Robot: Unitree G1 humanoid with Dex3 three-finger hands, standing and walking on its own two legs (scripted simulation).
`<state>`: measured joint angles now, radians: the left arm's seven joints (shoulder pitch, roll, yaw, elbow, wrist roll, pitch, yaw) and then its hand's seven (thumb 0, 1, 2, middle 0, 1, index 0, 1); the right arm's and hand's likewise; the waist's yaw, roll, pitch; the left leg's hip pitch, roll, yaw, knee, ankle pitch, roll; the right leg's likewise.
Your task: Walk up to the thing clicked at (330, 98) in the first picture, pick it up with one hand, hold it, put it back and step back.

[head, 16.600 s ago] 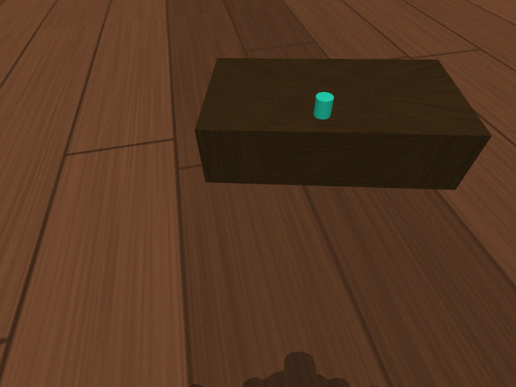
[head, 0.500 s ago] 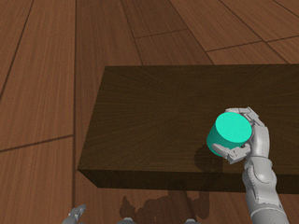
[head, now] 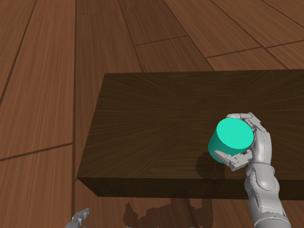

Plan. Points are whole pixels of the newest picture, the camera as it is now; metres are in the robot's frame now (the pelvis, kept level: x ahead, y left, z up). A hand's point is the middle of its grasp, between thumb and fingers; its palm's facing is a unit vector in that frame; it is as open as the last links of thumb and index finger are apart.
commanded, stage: hold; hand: right
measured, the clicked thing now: (228, 141) +0.34 -0.17 +0.03
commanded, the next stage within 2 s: none
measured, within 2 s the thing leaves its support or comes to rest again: neither
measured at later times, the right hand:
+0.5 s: hand (231, 144) +0.32 -0.17 +0.05, palm faces +0.19 +0.98 +0.00, open 11.5 cm
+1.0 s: hand (230, 144) +0.32 -0.17 +0.05, palm faces +0.20 +0.98 +0.00, open 11.5 cm
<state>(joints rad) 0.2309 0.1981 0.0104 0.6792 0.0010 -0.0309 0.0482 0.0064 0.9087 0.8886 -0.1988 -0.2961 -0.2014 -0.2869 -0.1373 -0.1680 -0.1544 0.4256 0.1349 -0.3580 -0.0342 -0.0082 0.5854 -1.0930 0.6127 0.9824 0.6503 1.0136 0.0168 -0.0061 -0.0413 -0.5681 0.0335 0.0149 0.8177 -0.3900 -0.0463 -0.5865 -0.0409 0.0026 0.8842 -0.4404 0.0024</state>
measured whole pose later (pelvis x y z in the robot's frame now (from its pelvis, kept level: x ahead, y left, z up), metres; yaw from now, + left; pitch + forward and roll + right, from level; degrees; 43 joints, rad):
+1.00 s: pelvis +0.00 +0.01 +0.00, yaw +0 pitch +7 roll +1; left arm 0.22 0.20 0.01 0.69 0.00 -0.06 0.06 0.01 0.90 0.90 -0.20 -0.30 -0.20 -0.29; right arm -0.11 -0.15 -0.16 0.41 0.14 -0.35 -0.03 -0.01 0.59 -1.10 0.61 0.99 0.65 1.02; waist 0.01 -0.01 -0.03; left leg -0.54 0.03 0.02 0.81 -0.38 -0.03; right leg -0.55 -0.04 0.01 0.85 -0.42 0.01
